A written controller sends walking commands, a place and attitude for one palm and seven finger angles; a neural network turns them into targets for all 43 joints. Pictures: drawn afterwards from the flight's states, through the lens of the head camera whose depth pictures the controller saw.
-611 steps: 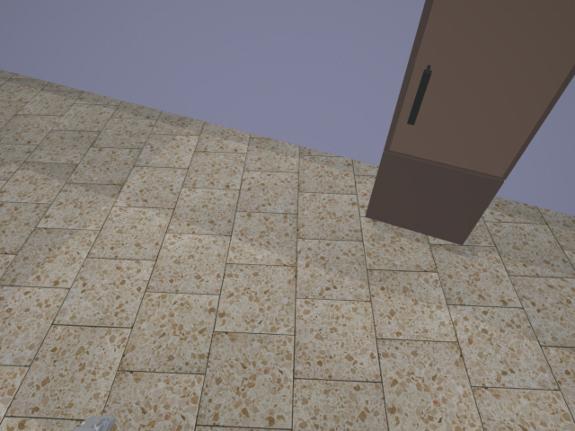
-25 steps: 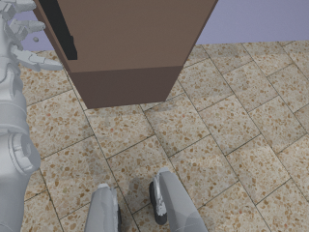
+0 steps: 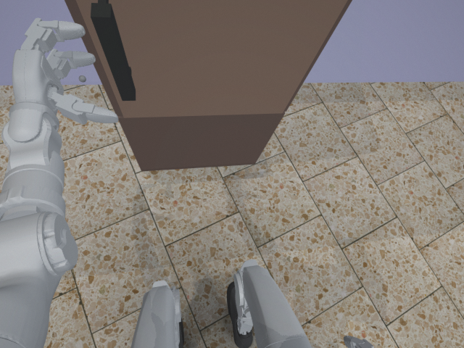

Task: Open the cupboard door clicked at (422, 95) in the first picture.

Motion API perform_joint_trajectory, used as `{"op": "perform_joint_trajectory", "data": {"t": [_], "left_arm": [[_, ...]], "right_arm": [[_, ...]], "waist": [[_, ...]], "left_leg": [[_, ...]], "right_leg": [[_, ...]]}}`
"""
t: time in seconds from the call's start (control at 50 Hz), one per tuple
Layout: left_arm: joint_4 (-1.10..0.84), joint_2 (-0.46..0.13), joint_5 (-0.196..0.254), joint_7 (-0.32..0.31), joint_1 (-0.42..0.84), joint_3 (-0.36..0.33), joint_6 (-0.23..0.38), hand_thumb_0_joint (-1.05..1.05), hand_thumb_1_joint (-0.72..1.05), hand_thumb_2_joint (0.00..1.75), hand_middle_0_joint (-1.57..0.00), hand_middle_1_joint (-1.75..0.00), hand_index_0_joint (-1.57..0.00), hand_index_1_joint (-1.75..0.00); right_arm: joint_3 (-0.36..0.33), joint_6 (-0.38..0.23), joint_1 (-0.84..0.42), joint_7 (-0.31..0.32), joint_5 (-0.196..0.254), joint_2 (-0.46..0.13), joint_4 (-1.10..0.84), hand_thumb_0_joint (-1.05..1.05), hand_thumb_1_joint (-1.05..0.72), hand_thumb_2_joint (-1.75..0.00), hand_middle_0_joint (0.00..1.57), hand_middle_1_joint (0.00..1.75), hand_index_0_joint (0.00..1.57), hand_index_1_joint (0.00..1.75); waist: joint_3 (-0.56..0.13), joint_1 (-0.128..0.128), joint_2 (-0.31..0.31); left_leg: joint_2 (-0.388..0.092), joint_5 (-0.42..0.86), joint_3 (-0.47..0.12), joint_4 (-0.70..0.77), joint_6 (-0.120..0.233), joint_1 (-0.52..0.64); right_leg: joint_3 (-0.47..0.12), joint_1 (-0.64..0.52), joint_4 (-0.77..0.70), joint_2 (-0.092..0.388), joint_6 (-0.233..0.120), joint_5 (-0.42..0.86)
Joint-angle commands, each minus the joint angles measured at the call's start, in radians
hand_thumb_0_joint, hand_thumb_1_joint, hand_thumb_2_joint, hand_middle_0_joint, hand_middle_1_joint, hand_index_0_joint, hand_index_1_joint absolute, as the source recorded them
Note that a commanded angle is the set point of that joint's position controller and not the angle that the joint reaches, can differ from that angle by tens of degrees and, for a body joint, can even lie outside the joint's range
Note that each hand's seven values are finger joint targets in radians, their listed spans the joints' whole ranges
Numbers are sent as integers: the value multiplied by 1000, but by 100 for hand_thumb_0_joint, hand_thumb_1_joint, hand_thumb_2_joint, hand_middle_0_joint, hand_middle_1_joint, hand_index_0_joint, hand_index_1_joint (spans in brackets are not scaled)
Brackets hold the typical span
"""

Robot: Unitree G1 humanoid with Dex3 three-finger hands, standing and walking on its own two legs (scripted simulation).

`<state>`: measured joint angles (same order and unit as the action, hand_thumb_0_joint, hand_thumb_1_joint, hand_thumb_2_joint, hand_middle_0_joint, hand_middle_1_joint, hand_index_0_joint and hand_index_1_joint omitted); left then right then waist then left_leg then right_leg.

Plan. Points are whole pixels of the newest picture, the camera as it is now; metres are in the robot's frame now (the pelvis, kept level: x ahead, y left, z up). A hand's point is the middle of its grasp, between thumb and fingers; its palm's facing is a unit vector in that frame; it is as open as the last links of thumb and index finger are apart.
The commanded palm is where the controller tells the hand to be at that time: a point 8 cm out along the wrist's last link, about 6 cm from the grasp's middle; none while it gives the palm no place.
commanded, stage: move the hooked fingers beside the handle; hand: left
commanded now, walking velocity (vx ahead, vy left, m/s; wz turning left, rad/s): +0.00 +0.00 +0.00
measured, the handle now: (117, 49) +0.59 +0.13 +0.05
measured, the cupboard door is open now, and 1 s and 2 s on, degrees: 0 0 0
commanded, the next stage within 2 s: slide the fingers in behind the handle in 0.12 s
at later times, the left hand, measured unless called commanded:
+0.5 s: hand (90, 78) +0.54 +0.17 +0.03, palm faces -0.01 -1.00 -0.01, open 14.0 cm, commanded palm +0.52 +0.20 +0.04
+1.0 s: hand (112, 78) +0.54 +0.14 +0.04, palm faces -0.01 -1.00 -0.01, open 13.9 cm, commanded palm +0.51 +0.17 +0.04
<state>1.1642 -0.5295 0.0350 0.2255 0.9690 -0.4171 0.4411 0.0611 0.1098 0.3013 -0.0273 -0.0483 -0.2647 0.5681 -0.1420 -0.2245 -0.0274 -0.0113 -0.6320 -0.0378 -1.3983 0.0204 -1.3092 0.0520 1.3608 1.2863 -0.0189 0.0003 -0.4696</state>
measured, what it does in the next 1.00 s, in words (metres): stands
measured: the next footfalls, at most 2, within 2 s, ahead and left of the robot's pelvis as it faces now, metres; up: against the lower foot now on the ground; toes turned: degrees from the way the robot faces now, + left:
none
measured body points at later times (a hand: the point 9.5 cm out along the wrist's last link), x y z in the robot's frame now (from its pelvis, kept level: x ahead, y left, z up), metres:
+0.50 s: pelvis +0.00 +0.00 +0.00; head +0.18 +0.03 +0.41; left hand +0.54 +0.22 +0.04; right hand +0.01 -0.26 -0.11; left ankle +0.00 +0.10 -0.60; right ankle +0.06 -0.12 -0.60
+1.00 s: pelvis +0.00 +0.00 +0.00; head +0.18 +0.03 +0.41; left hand +0.53 +0.19 +0.04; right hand +0.01 -0.26 -0.11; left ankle +0.00 +0.10 -0.60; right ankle +0.06 -0.12 -0.60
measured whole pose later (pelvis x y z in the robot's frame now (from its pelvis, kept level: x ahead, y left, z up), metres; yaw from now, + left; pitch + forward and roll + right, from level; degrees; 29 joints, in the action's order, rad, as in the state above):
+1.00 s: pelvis +0.00 +0.00 +0.00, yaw +0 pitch +31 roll -4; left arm 1.16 -0.42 0.03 0.11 0.98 -0.34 0.47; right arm 0.05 0.11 0.33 -0.05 -0.07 -0.24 0.59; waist -0.15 -0.22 -0.04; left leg 0.00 -0.63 -0.03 -1.40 0.02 -1.31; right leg 0.05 1.36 1.29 -0.01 0.00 -0.47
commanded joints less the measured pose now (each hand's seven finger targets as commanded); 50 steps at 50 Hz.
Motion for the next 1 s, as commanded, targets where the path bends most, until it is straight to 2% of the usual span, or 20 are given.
{"op": "perform_joint_trajectory", "data": {"t": [0.0, 0.08, 0.14, 0.2, 0.24, 0.26, 0.32, 0.38, 0.42, 0.52, 0.56, 0.6, 0.66, 0.7, 0.8, 0.82, 0.84, 0.9, 0.94, 0.98], "left_arm": [[-210, -291, 11, 1, 422, -51, 80, 0, -50, 30, -30, -120, -30, -120], [-241, -243, 26, 20, 429, -13, 84, 0, -50, 30, -30, -120, -30, -120], [-201, -224, 33, 26, 424, -3, 61, 0, -50, 30, -30, -120, -30, -120], [-212, -246, 32, 25, 437, -18, 59, 0, -50, 30, -30, -120, -30, -120], [-226, -222, 33, 19, 431, -6, 62, 0, -50, 30, -30, -120, -30, -120], [-236, -194, 40, 17, 451, 17, 67, 0, -50, 30, -30, -120, -30, -120], [-200, -216, 34, 8, 438, -4, 60, 0, -50, 30, -30, -120, -30, -120], [-210, -217, 21, -5, 451, 0, 67, 0, -50, 30, -30, -120, -30, -120], [-199, -217, 19, -17, 455, -4, 68, 0, -50, 30, -30, -120, -30, -120], [-212, -219, 10, -32, 432, -11, 82, 0, -50, 30, -30, -120, -30, -120], [-211, -155, 11, -32, 457, 39, 82, 0, -50, 30, -30, -120, -30, -120], [-205, -158, 17, -39, 467, 32, 78, 0, -50, 30, -30, -120, -30, -120], [-233, -175, 21, -49, 474, 12, 85, 0, -50, 30, -30, -120, -30, -120], [-228, -139, 9, -55, 485, 47, 88, 0, -50, 30, -30, -120, -30, -120], [-213, -84, 13, -73, 446, 68, 89, 0, -50, 30, -30, -120, -30, -120], [-200, -83, 12, -78, 454, 70, 85, 0, -50, 30, -30, -120, -30, -120], [-200, -103, 7, -86, 462, 57, 86, 0, -50, 30, -30, -120, -30, -120], [-228, -67, -1, -107, 488, 80, 100, 0, -50, 30, -30, -120, -30, -120], [-210, -73, 1, -122, 454, 61, 102, 0, -50, 30, -30, -120, -30, -120], [-233, -35, -8, -126, 458, 97, 115, 0, -50, 30, -30, -120, -30, -120]], "right_arm": [[-64, -9, 204, 11, 3, -191, -29, 0, -90, -90, 20, 30, 20, 30], [-69, -11, 203, 10, 4, -194, -26, 0, -90, -90, 20, 30, 20, 30], [-68, -8, 207, 12, 6, -196, -20, 0, -90, -90, 20, 30, 20, 30], [-68, -10, 213, 14, 5, -198, -17, 0, -90, -90, 20, 30, 20, 30], [-69, -13, 213, 11, 3, -192, -18, 0, -90, -90, 20, 30, 20, 30], [-70, -16, 216, 9, 2, -190, -17, 0, -90, -90, 20, 30, 20, 30], [-67, -14, 217, 10, 3, -190, -12, 0, -90, -90, 20, 30, 20, 30], [-66, -17, 218, 8, 1, -189, -15, 0, -90, -90, 20, 30, 20, 30], [-65, -18, 218, 7, -1, -187, -14, 0, -90, -90, 20, 30, 20, 30], [-69, -19, 221, 3, -3, -185, -18, 0, -90, -90, 20, 30, 20, 30], [-71, -20, 222, 0, -4, -182, -15, 0, -90, -90, 20, 30, 20, 30], [-72, -18, 222, 2, -4, -189, -8, 0, -90, -90, 20, 30, 20, 30], [-74, -22, 229, 1, -8, -188, -12, 0, -90, -90, 20, 30, 20, 30], [-75, -21, 229, -1, -9, -183, -2, 0, -90, -90, 20, 30, 20, 30], [-78, -16, 226, -7, -10, -176, -5, 0, -90, -90, 20, 30, 20, 30], [-78, -15, 223, -6, -10, -178, -2, 0, -90, -90, 20, 30, 20, 30], [-76, -13, 225, -6, -12, -179, -3, 0, -90, -90, 20, 30, 20, 30], [-79, -15, 225, -8, -17, -175, -5, 0, -90, -90, 20, 30, 20, 30], [-81, -14, 224, -11, -18, -174, -7, 0, -90, -90, 20, 30, 20, 30], [-82, -15, 222, -14, -18, -168, -10, 0, -90, -90, 20, 30, 20, 30]], "waist": [[-576, 1, -175], [-618, -4, -220], [-581, -20, -163], [-599, -7, -187], [-610, -6, -191], [-605, -21, -190], [-568, -16, -150], [-580, -12, -181], [-564, -15, -170], [-601, -2, -170], [-579, -25, -190], [-570, -27, -172], [-630, -15, -186], [-611, -27, -192], [-596, -21, -182], [-573, -30, -163], [-559, -21, -170], [-605, -23, -204], [-597, -20, -161], [-614, -17, -193]], "left_leg": [[1, 463, -29, 151, 2, 316], [-3, 516, -43, 152, -10, 395], [-4, 478, -40, 151, -1, 351], [0, 470, -42, 154, -3, 356], [0, 473, -40, 155, -3, 362], [0, 485, -43, 155, -3, 378], [2, 430, -32, 154, 3, 308], [2, 436, -37, 160, -1, 330], [3, 422, -32, 157, 2, 309], [3, 449, -31, 157, -1, 324], [1, 455, -39, 161, -3, 355], [-1, 435, -44, 165, -4, 353], [3, 468, -41, 158, -5, 365], [1, 475, -44, 158, -9, 376], [3, 493, -41, 164, -12, 387], [1, 467, -40, 165, -10, 368], [2, 458, -45, 172, -12, 362], [2, 495, -52, 168, -18, 414], [4, 494, -41, 166, -16, 388], [4, 514, -42, 168, -20, 412]], "right_leg": [[-22, -393, -102, -17, -28, 293], [-13, -350, -97, -15, -28, 300], [-14, -356, -108, -17, -23, 288], [-14, -358, -106, -17, -27, 278], [-14, -364, -109, -18, -27, 281], [-13, -351, -110, -20, -28, 288], [-18, -379, -116, -18, -24, 269], [-15, -362, -110, -19, -28, 260], [-19, -370, -115, -19, -27, 255], [-19, -389, -107, -18, -28, 280], [-12, -340, -109, -18, -29, 269], [-9, -331, -114, -18, -26, 244], [-13, -364, -103, -18, -30, 283], [-10, -345, -106, -16, -28, 282], [-7, -349, -111, -18, -29, 294], [-7, -342, -115, -17, -27, 277], [-5, -340, -113, -17, -29, 263], [-2, -315, -104, -16, -30, 272], [-6, -353, -109, -16, -28, 293], [-6, -344, -105, -14, -30, 304]]}}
